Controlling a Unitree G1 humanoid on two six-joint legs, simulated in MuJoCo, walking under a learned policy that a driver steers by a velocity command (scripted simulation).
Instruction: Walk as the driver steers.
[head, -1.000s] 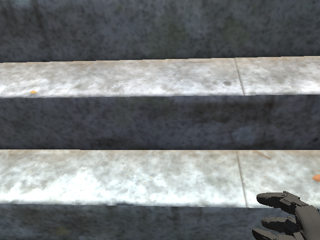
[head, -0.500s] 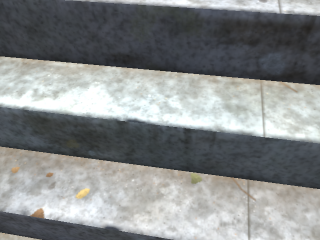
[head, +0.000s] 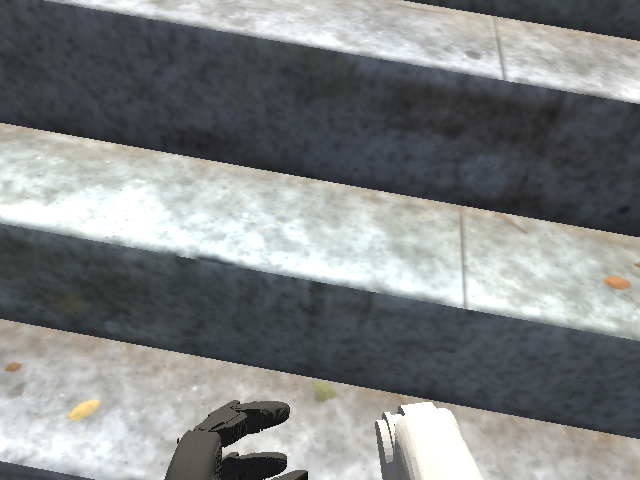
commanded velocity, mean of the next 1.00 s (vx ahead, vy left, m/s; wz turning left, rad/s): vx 1.00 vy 0.00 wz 0.05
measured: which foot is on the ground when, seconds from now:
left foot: down 0.00-0.28, up 0.30-0.82, down 0.84-1.00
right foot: up 0.00-0.24, down 0.26-0.84, up 0.86-1.00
